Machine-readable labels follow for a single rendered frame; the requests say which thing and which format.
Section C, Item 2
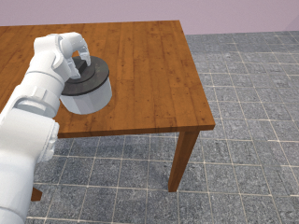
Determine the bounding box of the left robot forearm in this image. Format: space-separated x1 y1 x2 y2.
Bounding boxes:
0 34 73 130

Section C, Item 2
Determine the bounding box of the robot left hand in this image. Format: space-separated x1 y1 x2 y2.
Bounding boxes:
59 32 91 79

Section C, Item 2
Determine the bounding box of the knob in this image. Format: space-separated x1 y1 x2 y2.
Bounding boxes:
72 58 88 75

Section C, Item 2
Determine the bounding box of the robot left upper arm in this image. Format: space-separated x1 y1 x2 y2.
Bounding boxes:
0 107 60 224

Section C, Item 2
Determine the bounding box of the lid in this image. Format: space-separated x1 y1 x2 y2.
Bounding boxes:
61 55 109 96

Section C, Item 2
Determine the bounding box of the pot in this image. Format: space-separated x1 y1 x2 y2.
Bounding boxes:
60 77 112 115

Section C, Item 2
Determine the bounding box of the table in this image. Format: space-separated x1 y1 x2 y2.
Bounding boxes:
0 20 216 202

